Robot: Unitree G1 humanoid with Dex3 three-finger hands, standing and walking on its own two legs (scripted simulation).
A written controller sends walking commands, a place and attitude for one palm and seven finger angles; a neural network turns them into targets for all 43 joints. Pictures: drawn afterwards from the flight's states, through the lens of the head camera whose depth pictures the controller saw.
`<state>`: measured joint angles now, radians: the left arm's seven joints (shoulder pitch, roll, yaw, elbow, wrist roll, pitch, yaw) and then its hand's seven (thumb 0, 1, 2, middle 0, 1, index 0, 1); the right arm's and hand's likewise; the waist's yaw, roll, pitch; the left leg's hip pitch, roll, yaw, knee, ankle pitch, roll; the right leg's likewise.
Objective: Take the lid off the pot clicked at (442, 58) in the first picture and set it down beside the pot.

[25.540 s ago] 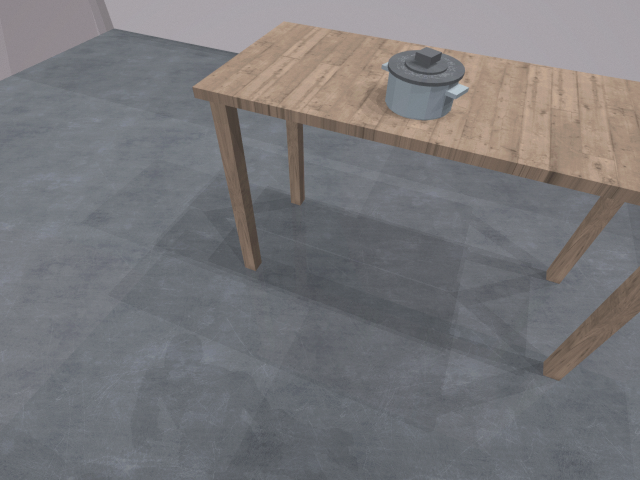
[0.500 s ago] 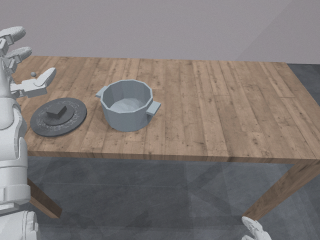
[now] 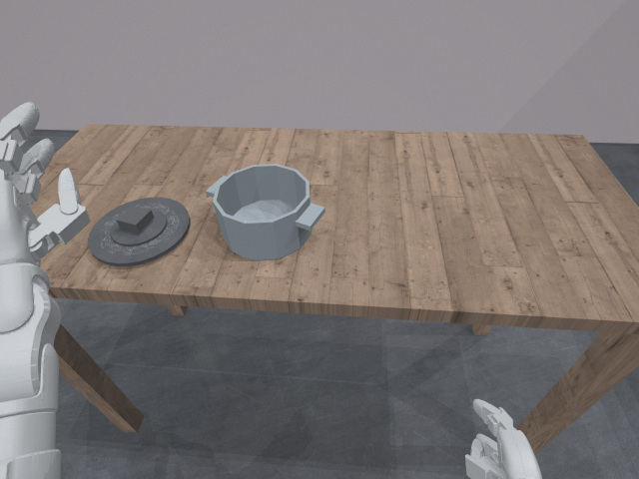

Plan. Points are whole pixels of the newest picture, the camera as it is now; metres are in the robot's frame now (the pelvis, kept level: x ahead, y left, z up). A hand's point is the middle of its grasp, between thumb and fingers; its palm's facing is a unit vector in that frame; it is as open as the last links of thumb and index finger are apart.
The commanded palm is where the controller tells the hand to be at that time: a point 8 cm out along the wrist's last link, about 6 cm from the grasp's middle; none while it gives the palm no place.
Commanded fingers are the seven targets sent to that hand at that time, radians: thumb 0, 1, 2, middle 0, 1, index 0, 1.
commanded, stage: draw the hand back to the body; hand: left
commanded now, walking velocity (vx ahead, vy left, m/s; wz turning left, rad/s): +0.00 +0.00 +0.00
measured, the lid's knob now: (135, 218) +0.50 +0.39 +0.03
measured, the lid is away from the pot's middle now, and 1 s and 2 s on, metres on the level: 0.23 0.23 0.23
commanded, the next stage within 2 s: step back with the hand held close in 0.82 s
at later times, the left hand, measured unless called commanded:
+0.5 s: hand (42, 279) +0.22 +0.27 +0.22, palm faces +0.46 -0.85 -0.27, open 7.4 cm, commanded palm +0.16 +0.31 +0.22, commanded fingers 0.00 0.90 0.90 -0.20 -0.30 -0.20 -0.30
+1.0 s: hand out of the picture +0.18 +0.29 +0.22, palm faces +0.48 -0.80 -0.36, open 7.4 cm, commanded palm +0.13 +0.32 +0.21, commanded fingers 0.00 0.90 0.90 -0.20 -0.30 -0.20 -0.30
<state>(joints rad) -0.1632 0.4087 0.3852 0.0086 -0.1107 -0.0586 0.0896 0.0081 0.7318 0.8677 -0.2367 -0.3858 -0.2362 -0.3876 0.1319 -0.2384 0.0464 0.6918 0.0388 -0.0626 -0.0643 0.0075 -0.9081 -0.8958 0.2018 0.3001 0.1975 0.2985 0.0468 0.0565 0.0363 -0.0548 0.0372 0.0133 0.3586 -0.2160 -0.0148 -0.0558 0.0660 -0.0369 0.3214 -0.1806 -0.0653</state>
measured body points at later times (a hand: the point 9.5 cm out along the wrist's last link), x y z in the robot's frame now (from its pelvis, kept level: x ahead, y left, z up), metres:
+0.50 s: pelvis +0.00 +0.02 +0.00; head -0.03 +0.01 +0.45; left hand +0.19 +0.32 +0.23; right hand +0.19 -0.20 -0.08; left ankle -0.01 +0.13 -0.75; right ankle +0.00 -0.07 -0.75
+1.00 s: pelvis +0.00 +0.04 +0.00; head -0.03 +0.03 +0.45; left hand +0.15 +0.33 +0.24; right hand +0.20 -0.16 -0.07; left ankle -0.01 +0.13 -0.75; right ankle +0.00 -0.07 -0.75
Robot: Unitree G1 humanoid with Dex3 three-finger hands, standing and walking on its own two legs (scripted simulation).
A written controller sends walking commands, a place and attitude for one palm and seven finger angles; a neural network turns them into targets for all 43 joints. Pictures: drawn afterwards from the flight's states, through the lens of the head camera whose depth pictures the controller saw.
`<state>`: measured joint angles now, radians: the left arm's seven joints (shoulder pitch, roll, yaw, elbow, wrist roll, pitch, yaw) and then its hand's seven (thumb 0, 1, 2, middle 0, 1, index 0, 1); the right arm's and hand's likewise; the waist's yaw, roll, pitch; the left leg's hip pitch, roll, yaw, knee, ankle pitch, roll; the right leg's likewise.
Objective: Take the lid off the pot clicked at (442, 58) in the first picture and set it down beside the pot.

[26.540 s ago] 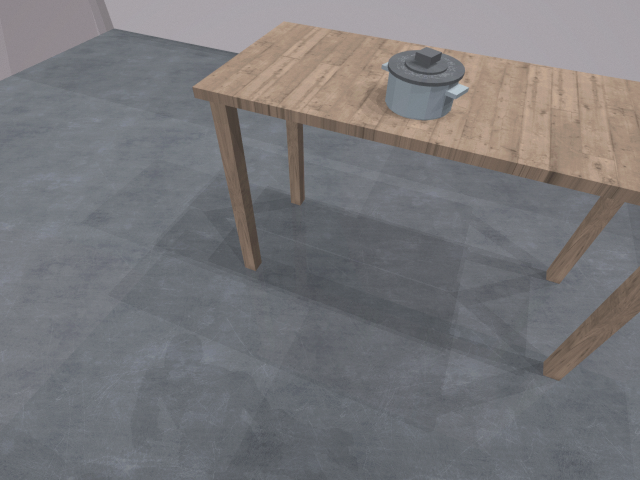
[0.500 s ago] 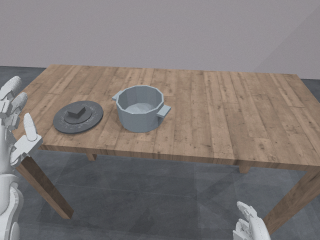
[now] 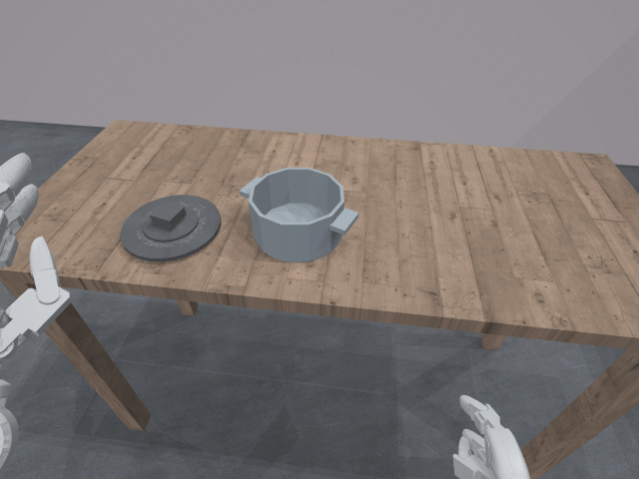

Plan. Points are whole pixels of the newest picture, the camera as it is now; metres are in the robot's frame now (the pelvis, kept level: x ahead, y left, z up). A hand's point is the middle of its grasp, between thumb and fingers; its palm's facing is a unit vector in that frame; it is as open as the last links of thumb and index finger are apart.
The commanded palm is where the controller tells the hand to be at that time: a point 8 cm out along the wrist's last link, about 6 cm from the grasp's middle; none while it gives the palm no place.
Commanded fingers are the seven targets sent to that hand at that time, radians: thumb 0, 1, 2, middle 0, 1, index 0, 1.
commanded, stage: step back with the hand held close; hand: left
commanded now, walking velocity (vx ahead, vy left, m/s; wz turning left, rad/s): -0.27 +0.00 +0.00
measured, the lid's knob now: (168, 214) +0.50 +0.35 +0.03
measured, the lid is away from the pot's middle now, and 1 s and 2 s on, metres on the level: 0.23 0.23 0.23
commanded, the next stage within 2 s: stop stepping back and stand still in 1.42 s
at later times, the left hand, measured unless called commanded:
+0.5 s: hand (40, 341) +0.15 +0.25 +0.21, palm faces +0.40 -0.78 -0.48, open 7.4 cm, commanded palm +0.09 +0.30 +0.22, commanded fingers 0.00 0.90 0.90 -0.20 -0.30 -0.20 -0.30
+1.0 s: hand (32, 392) +0.11 +0.24 +0.20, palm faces +0.30 -0.82 -0.48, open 7.4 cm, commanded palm +0.04 +0.30 +0.22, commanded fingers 0.00 0.90 0.90 -0.20 -0.30 -0.20 -0.30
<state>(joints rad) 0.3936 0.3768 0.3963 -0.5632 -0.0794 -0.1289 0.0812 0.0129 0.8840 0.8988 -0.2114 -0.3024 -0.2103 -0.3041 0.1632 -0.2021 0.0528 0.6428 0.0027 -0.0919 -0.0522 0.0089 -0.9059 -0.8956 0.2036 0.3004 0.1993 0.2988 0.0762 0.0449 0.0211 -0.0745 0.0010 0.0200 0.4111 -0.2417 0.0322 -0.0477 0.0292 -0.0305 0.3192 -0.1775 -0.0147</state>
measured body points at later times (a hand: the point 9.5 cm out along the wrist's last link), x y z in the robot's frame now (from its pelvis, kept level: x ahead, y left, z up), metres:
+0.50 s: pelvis -0.04 +0.02 -0.02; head -0.03 +0.03 +0.43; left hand +0.12 +0.29 +0.23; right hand +0.12 -0.22 -0.09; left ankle +0.00 +0.10 -0.75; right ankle +0.01 -0.11 -0.75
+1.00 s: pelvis -0.09 +0.02 -0.01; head -0.06 +0.05 +0.43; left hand +0.09 +0.28 +0.22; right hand +0.09 -0.22 -0.08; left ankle +0.00 +0.10 -0.75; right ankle -0.11 -0.11 -0.75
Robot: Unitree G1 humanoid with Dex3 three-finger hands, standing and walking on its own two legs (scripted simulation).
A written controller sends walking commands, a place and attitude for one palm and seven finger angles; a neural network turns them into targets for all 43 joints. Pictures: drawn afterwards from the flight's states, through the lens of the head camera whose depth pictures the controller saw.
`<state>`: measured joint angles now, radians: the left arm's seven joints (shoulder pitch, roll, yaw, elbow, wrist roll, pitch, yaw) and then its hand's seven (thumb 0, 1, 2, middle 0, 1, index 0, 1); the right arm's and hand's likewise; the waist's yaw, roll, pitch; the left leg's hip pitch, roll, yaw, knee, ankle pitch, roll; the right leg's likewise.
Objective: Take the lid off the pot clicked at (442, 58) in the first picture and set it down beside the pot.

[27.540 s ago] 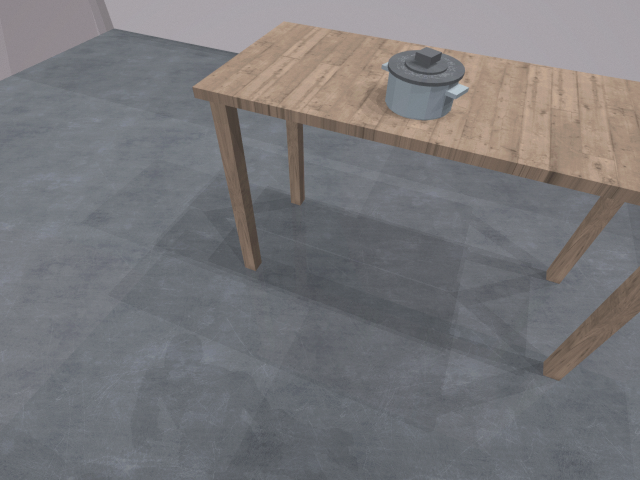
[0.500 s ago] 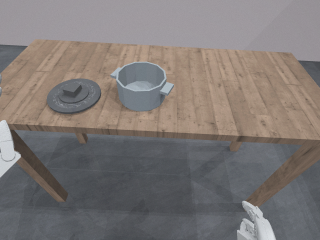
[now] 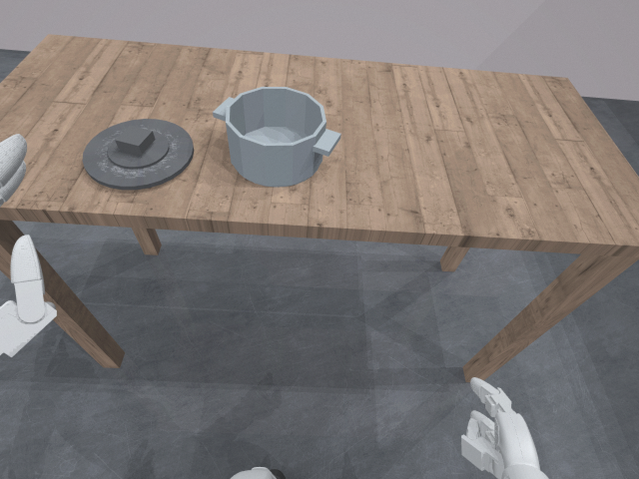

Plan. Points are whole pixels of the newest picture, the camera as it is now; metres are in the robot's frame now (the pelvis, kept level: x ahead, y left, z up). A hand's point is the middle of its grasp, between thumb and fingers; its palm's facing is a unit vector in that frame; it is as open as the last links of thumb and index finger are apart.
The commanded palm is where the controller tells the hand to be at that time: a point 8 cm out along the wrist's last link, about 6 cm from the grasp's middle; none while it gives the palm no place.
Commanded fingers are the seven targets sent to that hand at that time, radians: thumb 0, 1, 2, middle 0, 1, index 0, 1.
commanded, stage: step back with the hand held close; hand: left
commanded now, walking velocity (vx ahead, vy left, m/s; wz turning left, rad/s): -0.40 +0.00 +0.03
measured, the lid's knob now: (135, 139) +0.59 +0.34 +0.05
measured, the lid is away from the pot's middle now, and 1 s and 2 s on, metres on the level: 0.23 0.23 0.23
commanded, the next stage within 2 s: stop stepping back and stand still in 0.42 s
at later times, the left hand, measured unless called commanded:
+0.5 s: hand out of the picture +0.09 +0.27 +0.23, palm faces +0.42 -0.83 -0.37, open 7.4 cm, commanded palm none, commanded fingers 0.00 0.90 0.90 -0.20 -0.30 -0.20 -0.30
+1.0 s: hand out of the picture -0.07 +0.30 +0.22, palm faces +0.28 -0.83 -0.48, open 7.4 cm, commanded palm -0.10 +0.36 +0.23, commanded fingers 0.00 0.90 0.90 -0.20 -0.30 -0.20 -0.30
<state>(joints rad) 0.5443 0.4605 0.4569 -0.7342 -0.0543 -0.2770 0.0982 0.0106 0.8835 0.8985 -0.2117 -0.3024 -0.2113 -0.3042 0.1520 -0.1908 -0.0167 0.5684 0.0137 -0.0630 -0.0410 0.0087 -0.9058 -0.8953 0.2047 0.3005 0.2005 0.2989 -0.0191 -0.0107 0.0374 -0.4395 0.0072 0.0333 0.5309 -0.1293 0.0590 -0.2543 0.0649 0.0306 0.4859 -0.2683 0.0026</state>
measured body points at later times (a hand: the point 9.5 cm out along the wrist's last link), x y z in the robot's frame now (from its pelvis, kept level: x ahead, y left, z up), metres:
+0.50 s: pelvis -0.10 +0.03 +0.00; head -0.10 +0.07 +0.45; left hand +0.06 +0.31 +0.25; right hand +0.05 -0.19 -0.07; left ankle +0.06 +0.09 -0.73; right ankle -0.18 -0.12 -0.67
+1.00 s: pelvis -0.24 +0.08 -0.01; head -0.26 +0.13 +0.44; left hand -0.09 +0.34 +0.24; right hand -0.10 -0.16 -0.07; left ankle -0.19 +0.15 -0.65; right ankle -0.24 -0.02 -0.73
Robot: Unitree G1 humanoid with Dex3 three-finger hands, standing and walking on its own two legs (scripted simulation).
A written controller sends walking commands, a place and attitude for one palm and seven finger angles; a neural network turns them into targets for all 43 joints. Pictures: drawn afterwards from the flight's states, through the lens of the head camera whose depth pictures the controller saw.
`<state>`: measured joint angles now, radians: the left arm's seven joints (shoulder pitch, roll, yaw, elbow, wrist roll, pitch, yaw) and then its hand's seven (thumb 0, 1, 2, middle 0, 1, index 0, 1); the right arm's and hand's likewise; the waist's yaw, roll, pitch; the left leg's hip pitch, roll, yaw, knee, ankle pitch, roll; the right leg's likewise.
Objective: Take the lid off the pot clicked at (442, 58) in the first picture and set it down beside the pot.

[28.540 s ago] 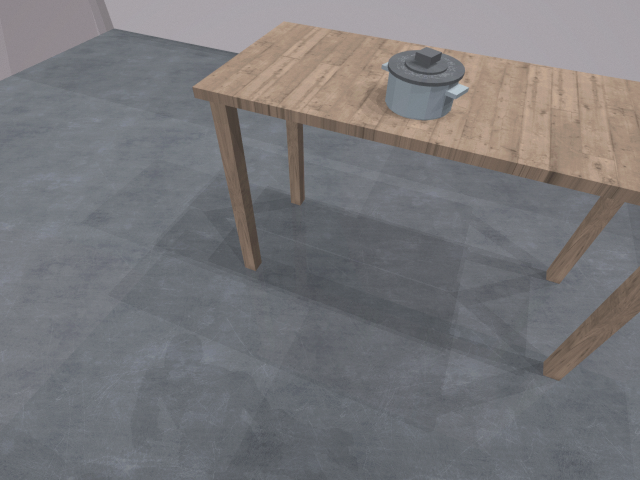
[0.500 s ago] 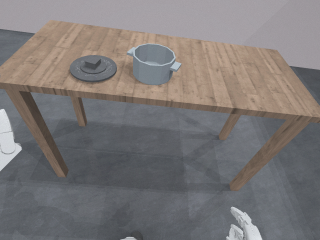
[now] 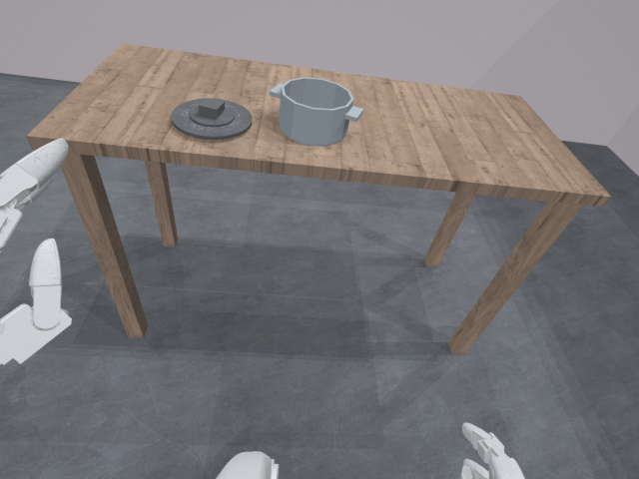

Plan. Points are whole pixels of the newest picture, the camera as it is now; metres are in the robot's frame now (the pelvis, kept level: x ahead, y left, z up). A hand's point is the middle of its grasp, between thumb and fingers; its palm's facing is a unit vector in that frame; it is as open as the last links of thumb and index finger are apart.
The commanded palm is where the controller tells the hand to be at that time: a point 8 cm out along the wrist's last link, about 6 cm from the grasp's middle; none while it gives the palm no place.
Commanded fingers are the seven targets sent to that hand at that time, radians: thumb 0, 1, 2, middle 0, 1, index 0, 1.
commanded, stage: stop stepping back and stand still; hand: left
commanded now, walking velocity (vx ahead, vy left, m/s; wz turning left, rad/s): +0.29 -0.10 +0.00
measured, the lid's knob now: (211, 107) +0.82 +0.29 +0.06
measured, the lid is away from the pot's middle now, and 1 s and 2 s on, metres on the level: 0.23 0.23 0.23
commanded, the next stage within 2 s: let the arm hang, fingers relaxed in 1.34 s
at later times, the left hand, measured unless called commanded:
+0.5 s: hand (96, 462) +0.15 +0.26 -0.06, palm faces +0.12 -0.93 -0.36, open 7.4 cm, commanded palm none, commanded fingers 0.00 0.90 0.90 -0.20 -0.30 -0.20 -0.30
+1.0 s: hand out of the picture +0.09 +0.20 -0.16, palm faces +0.11 -0.97 -0.23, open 7.3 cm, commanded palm none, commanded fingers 0.00 0.90 0.90 -0.20 -0.30 -0.20 -0.30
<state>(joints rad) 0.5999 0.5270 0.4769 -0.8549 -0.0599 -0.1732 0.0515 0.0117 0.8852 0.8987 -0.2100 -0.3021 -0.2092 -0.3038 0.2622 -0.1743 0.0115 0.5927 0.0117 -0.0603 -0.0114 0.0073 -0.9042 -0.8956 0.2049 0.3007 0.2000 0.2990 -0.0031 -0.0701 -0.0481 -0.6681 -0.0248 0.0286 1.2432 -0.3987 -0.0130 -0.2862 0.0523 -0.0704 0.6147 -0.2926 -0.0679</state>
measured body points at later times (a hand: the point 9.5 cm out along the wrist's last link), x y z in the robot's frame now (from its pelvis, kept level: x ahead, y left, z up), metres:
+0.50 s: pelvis -0.03 +0.04 -0.01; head -0.04 +0.02 +0.44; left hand +0.14 +0.31 -0.03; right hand +0.08 -0.21 -0.13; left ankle -0.02 +0.15 -0.71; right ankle -0.04 -0.12 -0.72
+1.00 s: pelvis +0.09 +0.02 +0.01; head +0.13 +0.02 +0.46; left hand +0.08 +0.25 -0.14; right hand +0.08 -0.19 -0.15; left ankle +0.00 +0.14 -0.72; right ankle +0.03 -0.10 -0.72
